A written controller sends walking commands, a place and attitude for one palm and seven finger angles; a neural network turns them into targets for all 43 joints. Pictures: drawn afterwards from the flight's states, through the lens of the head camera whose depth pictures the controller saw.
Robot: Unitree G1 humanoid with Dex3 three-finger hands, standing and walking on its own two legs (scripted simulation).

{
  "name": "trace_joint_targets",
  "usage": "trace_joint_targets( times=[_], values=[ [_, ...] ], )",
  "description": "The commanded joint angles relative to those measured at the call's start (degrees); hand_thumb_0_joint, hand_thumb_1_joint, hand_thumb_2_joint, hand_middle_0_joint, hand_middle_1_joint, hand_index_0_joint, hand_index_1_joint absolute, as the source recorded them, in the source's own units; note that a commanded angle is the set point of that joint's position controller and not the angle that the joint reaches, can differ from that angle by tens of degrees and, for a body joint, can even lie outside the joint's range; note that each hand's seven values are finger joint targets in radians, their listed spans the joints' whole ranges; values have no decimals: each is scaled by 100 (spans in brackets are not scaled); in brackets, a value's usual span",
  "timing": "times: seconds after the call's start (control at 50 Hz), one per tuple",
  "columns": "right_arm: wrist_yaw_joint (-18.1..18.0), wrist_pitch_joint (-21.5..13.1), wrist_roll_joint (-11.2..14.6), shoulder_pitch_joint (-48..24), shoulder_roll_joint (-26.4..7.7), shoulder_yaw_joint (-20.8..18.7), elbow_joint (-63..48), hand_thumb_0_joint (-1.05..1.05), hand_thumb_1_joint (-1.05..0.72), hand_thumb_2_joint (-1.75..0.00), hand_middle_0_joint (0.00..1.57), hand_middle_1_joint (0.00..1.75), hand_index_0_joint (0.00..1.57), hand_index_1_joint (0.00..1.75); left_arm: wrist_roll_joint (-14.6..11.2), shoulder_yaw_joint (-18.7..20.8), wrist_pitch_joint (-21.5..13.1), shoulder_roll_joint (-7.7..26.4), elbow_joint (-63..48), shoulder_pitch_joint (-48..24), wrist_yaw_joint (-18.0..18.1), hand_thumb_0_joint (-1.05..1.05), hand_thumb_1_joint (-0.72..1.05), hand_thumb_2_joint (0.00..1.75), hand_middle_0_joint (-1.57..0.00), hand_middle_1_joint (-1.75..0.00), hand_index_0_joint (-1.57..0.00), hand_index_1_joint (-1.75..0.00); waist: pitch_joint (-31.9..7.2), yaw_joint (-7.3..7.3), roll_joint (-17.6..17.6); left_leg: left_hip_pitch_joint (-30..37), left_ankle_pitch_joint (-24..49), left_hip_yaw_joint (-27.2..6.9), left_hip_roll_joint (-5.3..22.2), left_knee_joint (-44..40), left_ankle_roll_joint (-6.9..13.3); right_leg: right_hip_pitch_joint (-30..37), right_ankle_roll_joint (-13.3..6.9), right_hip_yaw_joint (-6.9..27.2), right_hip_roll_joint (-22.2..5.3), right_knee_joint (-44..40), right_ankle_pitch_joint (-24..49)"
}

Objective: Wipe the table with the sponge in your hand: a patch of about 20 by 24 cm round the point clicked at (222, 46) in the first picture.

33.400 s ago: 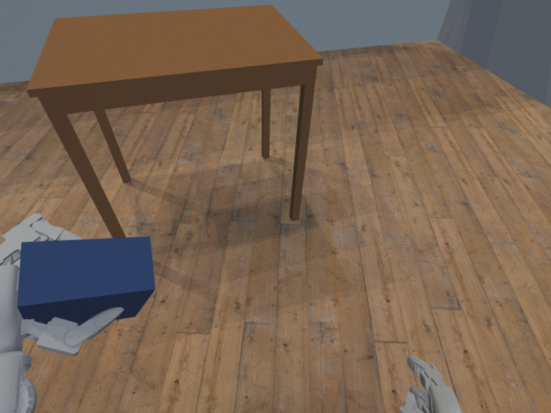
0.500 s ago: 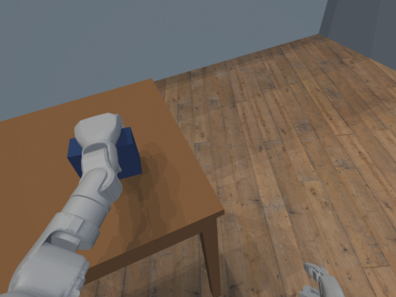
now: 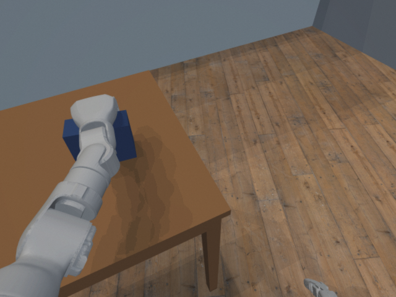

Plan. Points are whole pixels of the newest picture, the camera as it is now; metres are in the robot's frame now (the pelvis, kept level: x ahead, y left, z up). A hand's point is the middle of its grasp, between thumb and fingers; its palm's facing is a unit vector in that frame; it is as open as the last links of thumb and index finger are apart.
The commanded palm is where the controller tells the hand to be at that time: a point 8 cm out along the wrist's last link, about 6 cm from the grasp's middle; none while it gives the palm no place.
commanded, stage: wipe back along the third lane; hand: left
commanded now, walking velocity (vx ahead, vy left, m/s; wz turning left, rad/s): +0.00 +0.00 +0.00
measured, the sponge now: (105, 146) +0.43 +0.24 +0.06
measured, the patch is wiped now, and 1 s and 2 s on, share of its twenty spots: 1.00 1.00 1.00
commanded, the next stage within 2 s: slide back across to the middle lane in 1.68 s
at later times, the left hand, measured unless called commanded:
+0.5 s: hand (100, 140) +0.41 +0.23 +0.11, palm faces +0.07 -0.05 -1.00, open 9.6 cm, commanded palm +0.36 +0.21 +0.13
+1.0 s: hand (106, 158) +0.36 +0.20 +0.11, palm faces +0.12 -0.08 -0.99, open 9.6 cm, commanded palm +0.30 +0.19 +0.12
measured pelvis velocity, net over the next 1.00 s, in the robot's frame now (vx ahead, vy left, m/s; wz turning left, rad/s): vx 0.02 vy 0.01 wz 0.00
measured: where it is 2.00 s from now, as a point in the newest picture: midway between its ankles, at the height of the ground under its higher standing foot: outside the picture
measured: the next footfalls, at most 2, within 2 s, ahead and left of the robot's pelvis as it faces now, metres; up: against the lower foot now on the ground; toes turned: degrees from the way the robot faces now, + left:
none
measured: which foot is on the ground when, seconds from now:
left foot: down 0.00-1.00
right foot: down 0.00-1.00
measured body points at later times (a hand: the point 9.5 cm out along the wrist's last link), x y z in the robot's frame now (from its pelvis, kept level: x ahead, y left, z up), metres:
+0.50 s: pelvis +0.02 +0.02 +0.00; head +0.03 -0.02 +0.45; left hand +0.40 +0.22 +0.16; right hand +0.22 -0.21 -0.11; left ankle -0.04 +0.12 -0.74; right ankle +0.00 -0.10 -0.74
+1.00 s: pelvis +0.02 +0.01 +0.00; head +0.00 -0.03 +0.44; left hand +0.35 +0.20 +0.16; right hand +0.25 -0.18 -0.10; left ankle -0.04 +0.12 -0.74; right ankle +0.00 -0.10 -0.74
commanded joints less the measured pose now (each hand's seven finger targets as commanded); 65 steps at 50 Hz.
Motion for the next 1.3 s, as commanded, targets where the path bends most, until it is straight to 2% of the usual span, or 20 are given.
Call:
trace_joint_targets(
  times=[0.0,0.08,0.12,0.16,0.28,0.38,0.5,0.58,0.76,0.78,0.8,0.88,0.96,0.98,1.02,1.08,1.16,1.18,1.22,1.28],
  values=[
    [-44,-180,-31,-345,-747,-256,-694,0,-90,-90,20,30,20,30,219,143,8,1041,61,-1324,85,0,10,130,-120,-160,-120,-160,-1204,-4,-716,-278,1122,127,-124,-301,147,1326,-71,77,-91,-264,1501],
    [90,-187,-34,-453,-687,-319,-896,0,-90,-90,20,30,20,30,44,-9,-36,481,-622,-411,85,0,10,130,-120,-160,-120,-160,-1580,186,-679,-40,1756,97,-99,-238,117,1603,-128,22,-55,-159,2153],
    [128,-173,-23,-521,-731,-315,-895,0,-90,-90,20,30,20,30,-50,161,80,624,-769,20,151,0,10,130,-120,-160,-120,-160,-1370,235,-903,-108,1668,116,-97,-251,136,1653,-103,43,-47,-180,2164],
    [153,-137,14,-703,-726,-304,-920,0,-90,-90,20,30,20,30,-153,-89,298,347,-1103,8,141,0,10,130,-120,-160,-120,-160,-1165,186,-911,-70,1567,135,-85,-329,140,1579,-92,11,-54,-253,2048],
    [193,-77,49,-1089,-741,-244,-976,0,-90,-90,20,30,20,30,-294,-109,978,370,-1705,332,35,0,10,130,-120,-160,-120,-160,-1061,260,-746,135,1721,122,-79,-401,126,1673,-117,-14,-54,-255,2063],
    [255,-83,59,-1286,-691,-208,-1169,0,-90,-90,20,30,20,30,-303,-254,1120,157,-2439,946,-138,0,10,130,-120,-160,-120,-160,-1244,325,-762,394,2199,91,-71,-279,97,1824,-144,-27,-48,-89,2509],
    [366,-41,69,-1494,-596,-161,-1262,0,-90,-90,20,30,20,30,-239,-787,1306,-389,-3023,1012,-224,0,10,130,-120,-160,-120,-160,-1023,250,-797,602,2455,42,-32,-176,64,1588,-163,-128,-5,22,2503],
    [411,-7,69,-1625,-584,-129,-1272,0,-90,-90,20,30,20,30,-205,-686,1438,-235,-3295,1124,-239,0,10,130,-120,-160,-120,-160,-1031,306,-735,584,2530,7,-28,-139,34,1661,-193,-81,5,84,2604],
    [594,38,72,-1827,-481,-70,-1364,0,-90,-90,20,30,20,30,-136,-1157,1608,-618,-3878,1566,-318,0,10,130,-120,-160,-120,-160,-1031,348,-613,671,2825,-36,-16,-5,41,1660,-213,-117,25,259,2658],
    [606,46,63,-1865,-520,-94,-1381,0,-90,-90,20,30,20,30,-152,-935,1609,-426,-3910,1717,-304,0,10,130,-120,-160,-120,-160,-1056,393,-706,594,2729,-58,-7,0,31,1711,-230,-66,38,263,2654],
    [619,48,63,-1886,-478,-67,-1401,0,-90,-90,20,30,20,30,-159,-1191,1615,-665,-3986,1747,-317,0,10,130,-120,-160,-120,-160,-1036,346,-734,609,2710,-10,-26,16,61,1736,-202,-102,10,285,2720],
    [656,47,71,-1985,-468,-67,-1457,0,-90,-90,20,30,20,30,-224,-1007,1636,-524,-4215,2200,-303,0,10,130,-120,-160,-120,-160,-939,445,-844,432,2470,-21,-36,-29,68,1871,-212,-24,22,272,2684],
    [655,51,75,-2016,-457,-55,-1451,0,-90,-90,20,30,20,30,-233,-1097,1657,-567,-4501,2298,-267,0,10,130,-120,-160,-120,-160,-768,419,-887,396,2142,35,-65,-93,99,1850,-184,12,18,222,2451],
    [657,66,83,-2050,-488,-81,-1471,0,-90,-90,20,30,20,30,-272,-847,1647,-353,-4604,2443,-246,0,10,130,-120,-160,-120,-160,-779,462,-878,340,2025,-4,-46,-127,86,1868,-207,87,35,193,2306],
    [672,76,88,-2048,-464,-68,-1463,0,-90,-90,20,30,20,30,-240,-1128,1650,-609,-4657,2466,-238,0,10,130,-120,-160,-120,-160,-628,414,-842,365,1914,12,-39,-155,94,1739,-196,7,34,196,2098],
    [660,74,69,-2077,-491,-99,-1473,0,-90,-90,20,30,20,30,-263,-890,1619,-387,-4763,2665,-197,0,10,130,-120,-160,-120,-160,-610,480,-911,292,1658,-4,-61,-191,111,1784,-205,126,73,117,1840],
    [632,85,78,-2115,-463,-96,-1488,0,-90,-90,20,30,20,30,-274,-1109,1617,-554,-4921,2553,-169,0,10,130,-120,-160,-120,-160,-486,453,-813,297,1334,54,-75,-253,140,1694,-170,101,46,35,1405],
    [622,86,71,-2128,-494,-106,-1491,0,-90,-90,20,30,20,30,-292,-841,1614,-311,-4937,2654,-141,0,10,130,-120,-160,-120,-160,-478,493,-856,215,1200,32,-71,-276,137,1716,-179,189,68,-14,1257],
    [583,90,85,-2141,-476,-78,-1476,0,-90,-90,20,30,20,30,-285,-1088,1623,-517,-4900,2460,-149,0,10,130,-120,-160,-120,-160,-377,415,-866,224,1065,63,-72,-307,147,1639,-150,147,37,-47,1063],
    [538,72,73,-2154,-505,-94,-1453,0,-90,-90,20,30,20,30,-266,-838,1621,-288,-4801,2492,-125,0,10,130,-120,-160,-120,-160,-326,475,-823,168,894,60,-98,-329,148,1624,-155,260,56,-131,837]
  ],
)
